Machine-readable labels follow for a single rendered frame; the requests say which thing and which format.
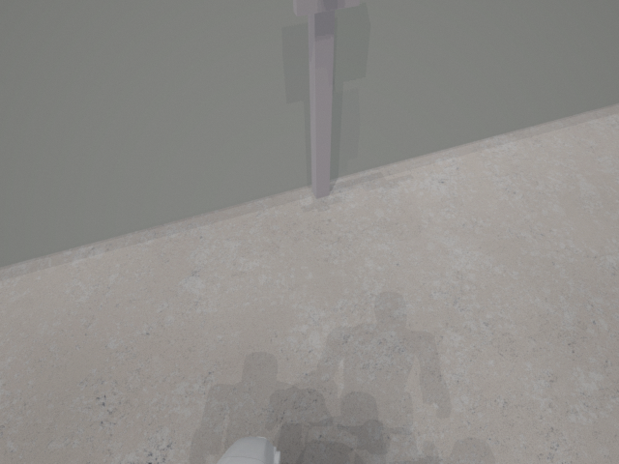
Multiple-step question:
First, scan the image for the robot left thigh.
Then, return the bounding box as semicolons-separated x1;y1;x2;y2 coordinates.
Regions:
217;437;280;464

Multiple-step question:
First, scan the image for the panel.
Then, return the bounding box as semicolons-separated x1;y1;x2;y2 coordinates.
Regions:
293;0;360;199

